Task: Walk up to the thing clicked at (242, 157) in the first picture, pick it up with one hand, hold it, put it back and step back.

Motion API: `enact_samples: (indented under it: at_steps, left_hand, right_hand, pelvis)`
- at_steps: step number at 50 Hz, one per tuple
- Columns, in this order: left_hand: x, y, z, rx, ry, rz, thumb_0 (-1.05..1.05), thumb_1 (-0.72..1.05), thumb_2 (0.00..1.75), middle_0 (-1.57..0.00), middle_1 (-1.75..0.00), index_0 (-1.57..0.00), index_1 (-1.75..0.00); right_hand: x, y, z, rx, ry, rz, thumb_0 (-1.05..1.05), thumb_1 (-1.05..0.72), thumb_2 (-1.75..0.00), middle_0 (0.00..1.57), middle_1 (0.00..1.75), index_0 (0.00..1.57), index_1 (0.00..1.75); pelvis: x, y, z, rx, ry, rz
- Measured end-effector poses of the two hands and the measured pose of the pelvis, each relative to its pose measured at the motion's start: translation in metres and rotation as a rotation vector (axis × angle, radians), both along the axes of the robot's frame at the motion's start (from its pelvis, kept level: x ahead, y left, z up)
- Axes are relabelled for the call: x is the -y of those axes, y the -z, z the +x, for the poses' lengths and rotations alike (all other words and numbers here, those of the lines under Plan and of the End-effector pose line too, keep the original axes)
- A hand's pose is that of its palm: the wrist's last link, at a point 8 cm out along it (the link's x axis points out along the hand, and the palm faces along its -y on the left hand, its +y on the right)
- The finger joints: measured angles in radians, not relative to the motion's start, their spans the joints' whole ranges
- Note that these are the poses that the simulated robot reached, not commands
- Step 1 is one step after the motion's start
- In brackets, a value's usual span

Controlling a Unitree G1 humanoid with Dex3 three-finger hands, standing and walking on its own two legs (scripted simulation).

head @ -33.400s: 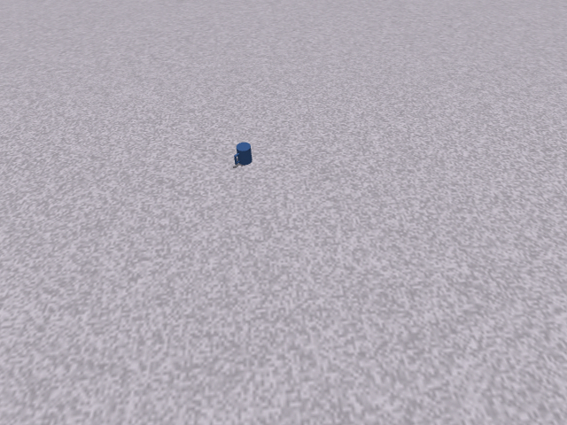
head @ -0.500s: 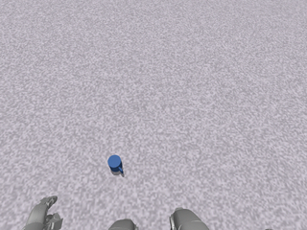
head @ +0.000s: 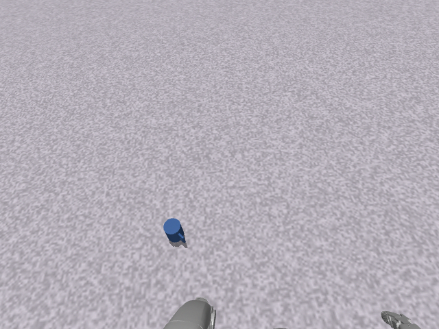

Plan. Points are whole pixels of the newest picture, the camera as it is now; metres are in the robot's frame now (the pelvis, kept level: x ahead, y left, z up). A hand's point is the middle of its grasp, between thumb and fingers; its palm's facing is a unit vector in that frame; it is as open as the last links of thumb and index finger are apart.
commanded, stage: step back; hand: left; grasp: from above
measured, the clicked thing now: (176, 232) +0.58 +0.27 -0.71
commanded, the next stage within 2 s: none
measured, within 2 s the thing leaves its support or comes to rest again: neither
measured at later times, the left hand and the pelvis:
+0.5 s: hand out of the picture -0.06 +0.27 -0.15, palm faces +0.06 -0.93 -0.37, open 7.4 cm; pelvis -0.15 +0.00 +0.00, yaw +3 degrees
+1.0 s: hand out of the picture -0.23 +0.25 -0.14, palm faces +0.10 -0.90 -0.43, open 7.4 cm; pelvis -0.33 -0.04 -0.01, yaw +7 degrees
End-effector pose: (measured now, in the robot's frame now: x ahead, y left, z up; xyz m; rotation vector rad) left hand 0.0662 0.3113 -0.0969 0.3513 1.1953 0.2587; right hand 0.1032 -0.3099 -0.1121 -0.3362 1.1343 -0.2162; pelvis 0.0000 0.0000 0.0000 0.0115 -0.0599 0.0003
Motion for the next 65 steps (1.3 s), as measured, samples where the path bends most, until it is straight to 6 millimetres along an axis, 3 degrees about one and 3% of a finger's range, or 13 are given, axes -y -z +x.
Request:
enact_samples:
  at_steps: [7, 12, 15, 24, 31, 38, 44, 52, 59, 65]
  left_hand:
    - [0.001, -0.012, -0.022, 0.071, -0.012, 0.017, 0.01, 0.90, 0.90, -0.21, -0.30, -0.20, -0.30]
    - [-0.009, 0.000, -0.035, 0.143, -0.007, -0.002, 0.01, 0.90, 0.90, -0.20, -0.30, -0.20, -0.30]
    - [-0.012, 0.008, -0.052, 0.135, -0.018, -0.022, 0.01, 0.91, 0.90, -0.20, -0.30, -0.20, -0.30]
    - [-0.004, 0.010, -0.124, 0.071, -0.038, -0.033, 0.01, 0.91, 0.90, -0.20, -0.30, -0.20, -0.30]
    - [0.016, 0.016, -0.190, 0.016, -0.008, 0.000, 0.01, 0.91, 0.90, -0.20, -0.30, -0.20, -0.30]
    - [0.039, -0.003, -0.264, -0.025, -0.038, 0.018, 0.01, 0.91, 0.90, -0.20, -0.30, -0.20, -0.30]
    - [0.035, -0.011, -0.287, 0.042, -0.044, 0.053, 0.01, 0.90, 0.90, -0.21, -0.30, -0.21, -0.30]
    - [0.022, 0.009, -0.326, 0.105, -0.061, 0.022, 0.01, 0.91, 0.90, -0.20, -0.30, -0.20, -0.30]
    - [0.035, 0.007, -0.382, 0.069, -0.069, -0.016, 0.01, 0.91, 0.90, -0.20, -0.30, -0.20, -0.30]
    - [0.052, 0.014, -0.444, 0.000, -0.034, -0.002, 0.01, 0.91, 0.90, -0.20, -0.30, -0.20, -0.30]
  right_hand:
    - [0.009, -0.005, -0.057, -0.089, -0.030, -0.031, 0.01, -0.90, -0.89, 0.20, 0.30, 0.20, 0.30]
    - [0.002, -0.004, -0.089, -0.122, -0.070, -0.064, 0.01, -0.90, -0.89, 0.20, 0.30, 0.20, 0.30]
    - [-0.009, -0.008, -0.107, -0.115, -0.081, -0.058, 0.01, -0.90, -0.89, 0.20, 0.30, 0.20, 0.30]
    - [-0.011, -0.026, -0.130, 0.001, -0.098, -0.058, 0.01, -0.90, -0.89, 0.20, 0.30, 0.20, 0.30]
    - [0.018, -0.011, -0.156, 0.093, -0.103, -0.034, 0.01, -0.90, -0.89, 0.21, 0.30, 0.20, 0.30]
    - [0.042, -0.002, -0.218, 0.030, -0.056, -0.015, 0.01, -0.90, -0.89, 0.20, 0.30, 0.20, 0.30]
    - [0.045, 0.004, -0.284, -0.090, -0.081, -0.028, 0.01, -0.90, -0.89, 0.20, 0.30, 0.20, 0.30]
    - [0.028, 0.003, -0.350, -0.130, -0.123, -0.036, 0.01, -0.90, -0.89, 0.20, 0.30, 0.20, 0.30]
    - [0.031, -0.017, -0.376, -0.047, -0.125, -0.045, 0.01, -0.90, -0.89, 0.20, 0.30, 0.20, 0.30]
    - [0.052, -0.011, -0.390, 0.060, -0.119, -0.031, 0.01, -0.90, -0.89, 0.20, 0.30, 0.20, 0.30]
  pelvis:
    - [0.001, -0.007, -0.036, -0.022, -0.049, 0.004]
    - [-0.006, 0.004, -0.069, -0.022, -0.098, -0.013]
    - [-0.009, 0.003, -0.090, -0.009, -0.092, -0.004]
    - [0.002, -0.006, -0.143, -0.017, -0.058, -0.037]
    - [0.028, 0.010, -0.197, -0.021, -0.007, -0.022]
    - [0.041, 0.000, -0.241, -0.019, -0.027, 0.009]
    - [0.044, -0.001, -0.280, -0.028, -0.081, 0.010]
    - [0.037, 0.007, -0.345, -0.006, -0.121, 0.011]
    - [0.046, -0.004, -0.390, -0.016, -0.090, -0.028]
    - [0.062, 0.006, -0.430, -0.023, -0.031, -0.027]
